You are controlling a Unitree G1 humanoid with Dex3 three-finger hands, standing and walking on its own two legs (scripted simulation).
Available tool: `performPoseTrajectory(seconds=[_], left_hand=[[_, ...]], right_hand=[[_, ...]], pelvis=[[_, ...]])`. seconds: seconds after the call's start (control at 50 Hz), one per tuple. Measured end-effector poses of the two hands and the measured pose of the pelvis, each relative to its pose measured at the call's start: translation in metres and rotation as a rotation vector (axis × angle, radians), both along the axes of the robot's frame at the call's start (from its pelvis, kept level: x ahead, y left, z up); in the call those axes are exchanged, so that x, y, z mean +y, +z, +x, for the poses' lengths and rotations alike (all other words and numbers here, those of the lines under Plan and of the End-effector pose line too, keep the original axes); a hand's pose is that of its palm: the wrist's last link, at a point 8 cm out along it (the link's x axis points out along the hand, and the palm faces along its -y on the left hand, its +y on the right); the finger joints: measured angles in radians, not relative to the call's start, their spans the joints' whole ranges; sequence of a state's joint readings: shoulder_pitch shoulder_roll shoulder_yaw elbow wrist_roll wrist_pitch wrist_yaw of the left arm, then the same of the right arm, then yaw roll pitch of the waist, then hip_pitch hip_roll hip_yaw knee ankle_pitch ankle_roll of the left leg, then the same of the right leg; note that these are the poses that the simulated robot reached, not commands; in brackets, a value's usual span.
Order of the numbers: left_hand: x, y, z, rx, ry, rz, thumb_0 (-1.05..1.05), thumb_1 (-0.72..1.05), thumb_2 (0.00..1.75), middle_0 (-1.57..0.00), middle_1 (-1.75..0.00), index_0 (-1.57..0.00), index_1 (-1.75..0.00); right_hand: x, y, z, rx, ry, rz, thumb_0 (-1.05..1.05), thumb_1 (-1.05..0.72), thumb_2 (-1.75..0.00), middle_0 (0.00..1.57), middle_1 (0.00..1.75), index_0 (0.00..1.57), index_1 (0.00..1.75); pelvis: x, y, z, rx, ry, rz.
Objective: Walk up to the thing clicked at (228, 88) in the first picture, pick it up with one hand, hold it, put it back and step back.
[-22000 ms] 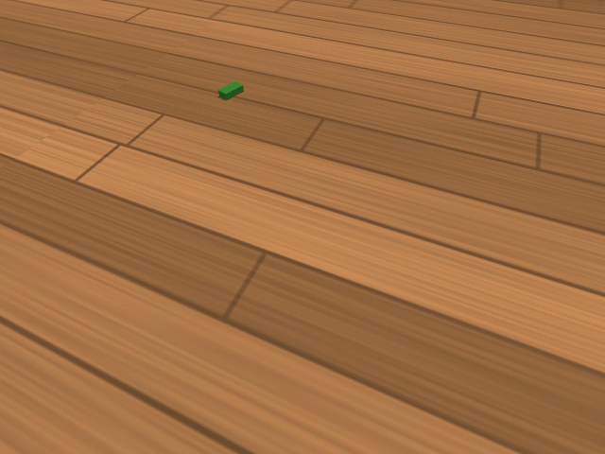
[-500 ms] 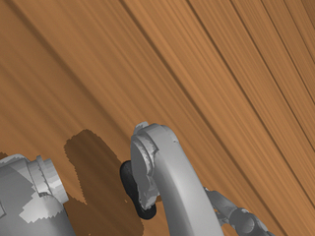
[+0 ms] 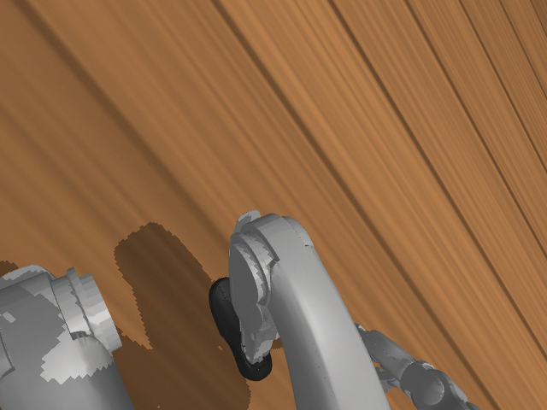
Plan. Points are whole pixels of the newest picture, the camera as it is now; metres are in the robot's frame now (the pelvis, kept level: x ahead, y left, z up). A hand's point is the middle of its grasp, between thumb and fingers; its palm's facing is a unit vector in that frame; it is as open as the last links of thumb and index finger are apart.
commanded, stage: close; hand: left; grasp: from above
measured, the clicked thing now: out of the picture +0.41 +0.38 -0.28
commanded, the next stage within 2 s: settle in 1.02 s
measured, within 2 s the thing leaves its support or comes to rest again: leaves its support in 1.40 s
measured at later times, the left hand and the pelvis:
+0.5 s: hand out of the picture +0.40 +0.37 -0.25, palm faces -0.41 -0.18 -0.90, open 10.4 cm; pelvis +0.00 +0.00 +0.00, yaw +0 degrees
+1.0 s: hand out of the picture +0.40 +0.37 -0.25, palm faces -0.40 -0.18 -0.90, open 10.1 cm; pelvis +0.00 +0.00 +0.00, yaw +0 degrees
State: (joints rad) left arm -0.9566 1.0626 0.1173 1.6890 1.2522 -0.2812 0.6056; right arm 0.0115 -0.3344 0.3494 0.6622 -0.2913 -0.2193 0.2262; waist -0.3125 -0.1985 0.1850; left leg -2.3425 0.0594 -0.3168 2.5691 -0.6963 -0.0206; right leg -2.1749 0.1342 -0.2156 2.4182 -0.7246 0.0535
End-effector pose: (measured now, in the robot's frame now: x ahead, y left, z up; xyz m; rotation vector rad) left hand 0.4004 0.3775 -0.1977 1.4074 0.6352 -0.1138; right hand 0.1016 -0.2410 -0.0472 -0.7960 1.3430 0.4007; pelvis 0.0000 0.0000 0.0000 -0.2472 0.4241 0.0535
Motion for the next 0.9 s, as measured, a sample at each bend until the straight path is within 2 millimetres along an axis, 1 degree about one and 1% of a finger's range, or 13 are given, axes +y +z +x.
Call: performPoseTrajectory(seconds=[0.18,0.3,0.48,0.74,0.9], left_hand=[[-0.005,0.000,0.001,-0.008,-0.024,0.002,0.00,-0.11,0.69,-0.32,-0.87,-0.36,-0.83],[-0.011,0.003,0.005,-0.038,-0.037,0.005,0.00,-0.04,0.63,-0.37,-0.83,-0.42,-0.78],[-0.009,0.005,0.004,-0.037,-0.011,0.009,0.00,0.06,0.53,-0.46,-0.75,-0.51,-0.70],[-0.006,0.007,0.005,-0.033,-0.006,0.001,-0.01,0.09,0.40,-0.55,-0.64,-0.60,-0.58],[-0.006,0.008,0.005,-0.035,-0.005,0.002,-0.01,0.10,0.38,-0.59,-0.57,-0.63,-0.51]], right_hand=[[-0.003,-0.003,-0.001,0.016,0.004,0.000,0.00,-0.90,-0.89,0.20,0.30,0.21,0.30],[-0.005,-0.005,-0.001,0.008,0.005,0.000,0.00,-0.90,-0.89,0.20,0.30,0.21,0.30],[-0.003,-0.002,-0.002,-0.006,-0.002,-0.002,0.00,-0.90,-0.89,0.20,0.30,0.21,0.30],[-0.001,-0.001,0.002,-0.022,0.000,-0.005,0.00,-0.90,-0.89,0.20,0.30,0.21,0.30],[-0.001,-0.003,0.002,-0.014,0.006,-0.004,0.00,-0.90,-0.89,0.20,0.30,0.21,0.30]], pelvis=[[-0.002,0.000,0.000,-0.002,-0.005,0.003],[-0.001,-0.001,-0.001,-0.007,-0.008,0.006],[0.000,-0.001,-0.002,-0.006,-0.008,0.003],[0.001,-0.001,-0.002,-0.005,-0.004,0.000],[0.000,-0.001,-0.002,-0.004,-0.005,0.004]])
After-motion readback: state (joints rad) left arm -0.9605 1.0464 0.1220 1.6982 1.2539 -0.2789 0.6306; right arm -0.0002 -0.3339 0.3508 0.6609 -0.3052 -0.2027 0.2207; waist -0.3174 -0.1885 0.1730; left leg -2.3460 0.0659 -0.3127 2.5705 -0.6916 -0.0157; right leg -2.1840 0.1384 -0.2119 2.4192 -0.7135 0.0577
